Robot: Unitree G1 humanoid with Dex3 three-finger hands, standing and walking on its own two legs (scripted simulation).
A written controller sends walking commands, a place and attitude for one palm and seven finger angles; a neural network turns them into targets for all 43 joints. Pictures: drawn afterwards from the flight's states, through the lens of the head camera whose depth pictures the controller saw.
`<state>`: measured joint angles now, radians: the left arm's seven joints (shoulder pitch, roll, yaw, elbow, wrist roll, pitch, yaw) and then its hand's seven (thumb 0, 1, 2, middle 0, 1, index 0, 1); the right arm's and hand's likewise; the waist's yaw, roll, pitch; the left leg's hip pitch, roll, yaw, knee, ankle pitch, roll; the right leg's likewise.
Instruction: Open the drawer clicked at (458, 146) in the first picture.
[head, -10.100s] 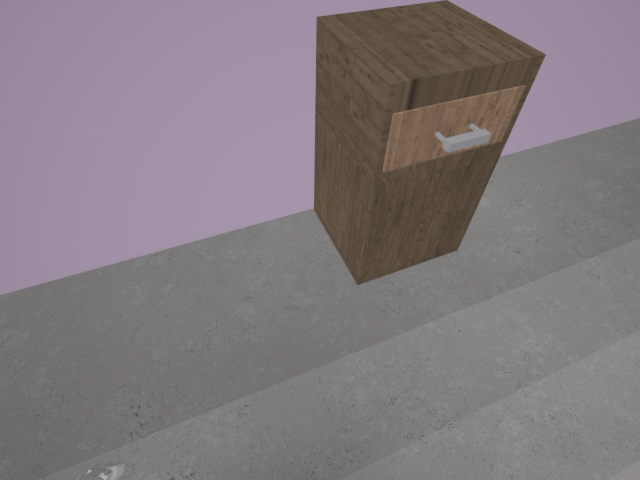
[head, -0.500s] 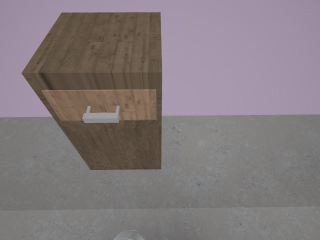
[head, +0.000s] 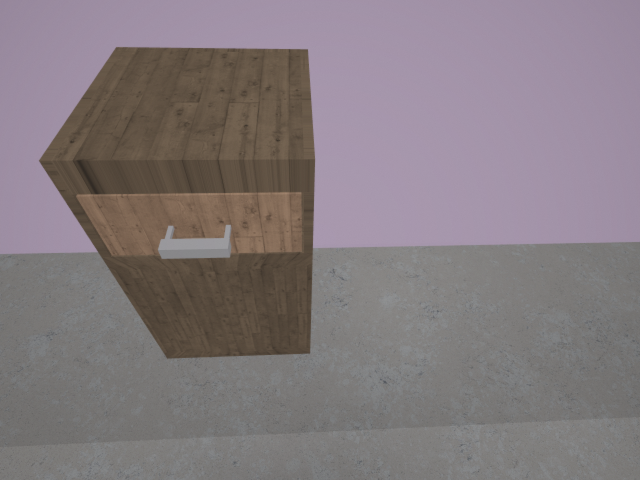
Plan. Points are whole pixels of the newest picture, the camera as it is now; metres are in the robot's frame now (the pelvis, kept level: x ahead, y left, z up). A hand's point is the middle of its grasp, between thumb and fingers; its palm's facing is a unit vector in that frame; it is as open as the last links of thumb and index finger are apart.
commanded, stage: come to a stop and stand still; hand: left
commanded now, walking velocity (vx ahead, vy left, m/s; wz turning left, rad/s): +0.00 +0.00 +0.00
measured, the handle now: (197, 239) +0.56 +0.28 -0.13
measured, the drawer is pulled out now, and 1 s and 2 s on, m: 0.00 0.00 0.00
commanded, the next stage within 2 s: look again from close up in 1.24 s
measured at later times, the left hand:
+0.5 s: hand out of the picture -0.01 +0.11 -0.17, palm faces +0.08 -0.98 -0.16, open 7.4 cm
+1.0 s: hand out of the picture +0.03 +0.13 -0.18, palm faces +0.08 -0.98 -0.19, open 7.4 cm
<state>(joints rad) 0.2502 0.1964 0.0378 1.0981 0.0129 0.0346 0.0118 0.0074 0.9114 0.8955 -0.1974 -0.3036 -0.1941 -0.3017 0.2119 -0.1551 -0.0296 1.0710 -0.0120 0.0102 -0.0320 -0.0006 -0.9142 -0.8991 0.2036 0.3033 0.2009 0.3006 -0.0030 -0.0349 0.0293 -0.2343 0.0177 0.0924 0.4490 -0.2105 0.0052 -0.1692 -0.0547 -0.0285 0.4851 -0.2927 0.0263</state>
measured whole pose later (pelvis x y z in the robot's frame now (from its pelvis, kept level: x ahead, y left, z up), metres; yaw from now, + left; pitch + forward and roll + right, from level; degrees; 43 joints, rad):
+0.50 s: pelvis +0.01 -0.05 +0.00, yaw +2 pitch -1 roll +0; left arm 0.31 0.10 0.01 1.15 0.00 0.00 0.03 0.01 0.92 0.90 -0.20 -0.30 -0.20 -0.30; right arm 0.33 -0.11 -0.01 1.17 -0.01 0.02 -0.03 0.00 -0.91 -0.90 0.20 0.30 0.20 0.30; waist -0.01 0.01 0.04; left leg -0.20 0.09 0.03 0.42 -0.21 -0.07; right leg -0.10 0.02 -0.08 0.42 -0.31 -0.05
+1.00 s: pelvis +0.04 -0.04 +0.00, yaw +1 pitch -1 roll +1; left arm 0.29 0.13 0.02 1.13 0.01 -0.01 0.04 0.00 0.91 0.90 -0.20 -0.30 -0.20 -0.30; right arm 0.25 -0.15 0.00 1.14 -0.01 0.01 -0.05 0.01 -0.93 -0.90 0.20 0.30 0.20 0.30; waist 0.01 -0.01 0.04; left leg -0.15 0.07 0.05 0.43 -0.26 -0.06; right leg -0.05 0.00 -0.07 0.41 -0.35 -0.03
